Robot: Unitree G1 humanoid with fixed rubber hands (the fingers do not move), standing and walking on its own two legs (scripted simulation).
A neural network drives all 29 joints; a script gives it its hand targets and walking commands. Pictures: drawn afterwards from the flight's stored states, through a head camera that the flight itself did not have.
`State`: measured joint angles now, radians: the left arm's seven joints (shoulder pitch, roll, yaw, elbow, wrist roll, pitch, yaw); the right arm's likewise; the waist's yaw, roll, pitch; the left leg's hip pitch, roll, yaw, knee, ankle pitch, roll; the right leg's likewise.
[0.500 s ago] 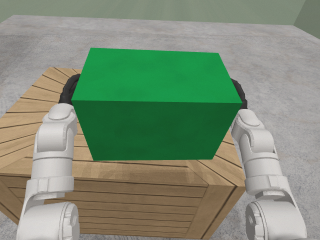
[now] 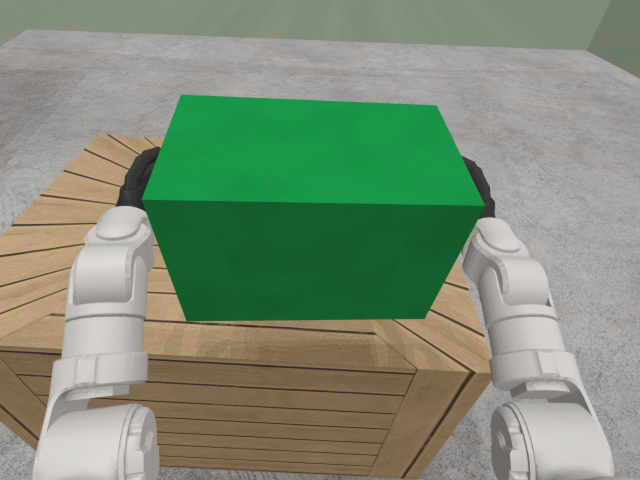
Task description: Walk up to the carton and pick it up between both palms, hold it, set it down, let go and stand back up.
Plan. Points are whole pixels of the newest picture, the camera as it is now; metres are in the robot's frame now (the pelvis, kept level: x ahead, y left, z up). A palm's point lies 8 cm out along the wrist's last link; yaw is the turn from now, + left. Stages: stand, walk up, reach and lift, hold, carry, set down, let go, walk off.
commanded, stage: hold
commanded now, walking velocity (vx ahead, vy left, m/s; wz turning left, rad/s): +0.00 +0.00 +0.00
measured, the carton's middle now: (310, 214) +0.39 +0.02 +0.17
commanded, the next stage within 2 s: none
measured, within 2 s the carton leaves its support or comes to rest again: neither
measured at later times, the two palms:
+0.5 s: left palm (137, 212) +0.35 +0.22 +0.19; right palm (474, 220) +0.37 -0.19 +0.18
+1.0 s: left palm (136, 210) +0.35 +0.22 +0.19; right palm (474, 218) +0.37 -0.19 +0.19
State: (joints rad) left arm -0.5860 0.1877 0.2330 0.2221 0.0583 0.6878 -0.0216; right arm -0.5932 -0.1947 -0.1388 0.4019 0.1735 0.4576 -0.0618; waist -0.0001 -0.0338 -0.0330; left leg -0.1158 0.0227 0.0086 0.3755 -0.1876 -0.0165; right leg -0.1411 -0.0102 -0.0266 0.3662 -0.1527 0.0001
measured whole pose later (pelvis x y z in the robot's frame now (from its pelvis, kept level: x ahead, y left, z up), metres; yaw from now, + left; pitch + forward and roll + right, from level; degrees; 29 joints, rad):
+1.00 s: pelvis +0.00 +0.00 +0.00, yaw +0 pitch -4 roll +0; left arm -0.59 0.19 0.23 0.21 0.06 0.69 -0.02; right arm -0.59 -0.19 -0.14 0.39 0.17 0.46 -0.06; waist 0.00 -0.03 -0.03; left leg -0.12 0.02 0.01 0.38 -0.19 -0.02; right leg -0.14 -0.01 -0.03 0.37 -0.15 0.00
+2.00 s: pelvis +0.00 +0.00 +0.00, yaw +0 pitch -4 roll +0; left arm -0.59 0.19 0.24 0.18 0.06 0.71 -0.02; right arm -0.59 -0.19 -0.14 0.37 0.17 0.47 -0.07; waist 0.00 -0.03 -0.03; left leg -0.12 0.02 0.01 0.38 -0.19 -0.02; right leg -0.14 -0.01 -0.03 0.37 -0.15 0.00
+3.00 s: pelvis -0.01 +0.00 +0.00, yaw +0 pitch -5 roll +0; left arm -0.59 0.19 0.24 0.19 0.06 0.70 -0.03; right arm -0.59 -0.19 -0.14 0.38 0.17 0.47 -0.06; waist 0.00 -0.03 -0.03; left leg -0.12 0.02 0.01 0.38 -0.18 -0.02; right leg -0.14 -0.01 -0.03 0.37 -0.14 0.00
